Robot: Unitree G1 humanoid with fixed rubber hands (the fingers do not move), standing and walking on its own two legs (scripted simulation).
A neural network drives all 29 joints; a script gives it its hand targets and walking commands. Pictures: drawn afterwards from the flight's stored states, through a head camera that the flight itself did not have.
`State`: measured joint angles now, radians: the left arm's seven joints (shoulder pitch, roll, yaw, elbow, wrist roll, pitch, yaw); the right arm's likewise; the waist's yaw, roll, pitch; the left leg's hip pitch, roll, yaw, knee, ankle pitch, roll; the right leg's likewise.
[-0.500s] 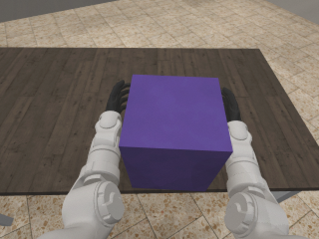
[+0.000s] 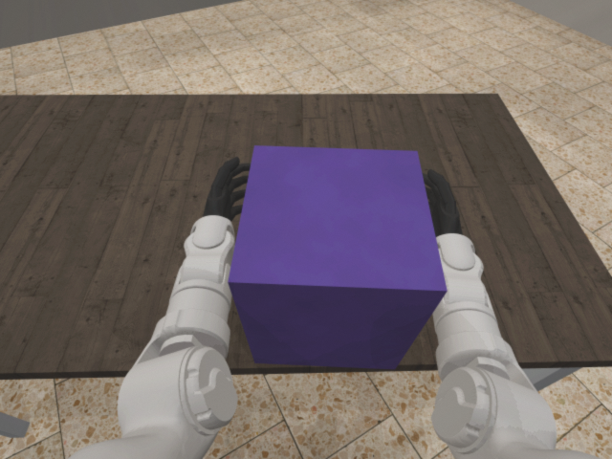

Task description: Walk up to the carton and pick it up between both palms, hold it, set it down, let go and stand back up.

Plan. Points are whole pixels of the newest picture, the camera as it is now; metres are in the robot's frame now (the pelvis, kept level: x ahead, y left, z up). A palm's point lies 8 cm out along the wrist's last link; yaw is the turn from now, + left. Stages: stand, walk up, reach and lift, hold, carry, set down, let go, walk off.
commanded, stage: reach and lift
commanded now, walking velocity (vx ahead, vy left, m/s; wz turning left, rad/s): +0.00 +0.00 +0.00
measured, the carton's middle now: (329, 265) +0.37 -0.03 +0.03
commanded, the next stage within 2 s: none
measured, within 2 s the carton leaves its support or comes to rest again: leaves its support in 0.60 s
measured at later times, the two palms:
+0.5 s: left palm (219, 215) +0.42 +0.12 +0.08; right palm (441, 227) +0.40 -0.18 +0.08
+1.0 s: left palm (185, 229) +0.39 +0.16 +0.10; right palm (416, 229) +0.39 -0.14 +0.09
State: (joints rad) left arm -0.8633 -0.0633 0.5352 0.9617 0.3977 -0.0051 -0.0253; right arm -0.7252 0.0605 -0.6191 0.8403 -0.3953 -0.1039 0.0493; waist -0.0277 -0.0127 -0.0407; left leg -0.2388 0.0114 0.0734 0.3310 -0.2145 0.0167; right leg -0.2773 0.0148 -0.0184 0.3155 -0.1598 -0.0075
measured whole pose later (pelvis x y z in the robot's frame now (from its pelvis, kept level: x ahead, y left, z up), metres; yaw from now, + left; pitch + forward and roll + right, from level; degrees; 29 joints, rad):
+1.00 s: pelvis -0.02 +0.00 +0.00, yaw +3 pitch +6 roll -1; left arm -0.82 -0.02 0.39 0.96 0.30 -0.04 0.04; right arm -0.73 0.03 -0.56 1.00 -0.36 -0.26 -0.04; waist -0.01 -0.02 -0.07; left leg -0.26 0.00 0.02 0.33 -0.18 0.01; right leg -0.25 0.01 -0.07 0.25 -0.12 -0.01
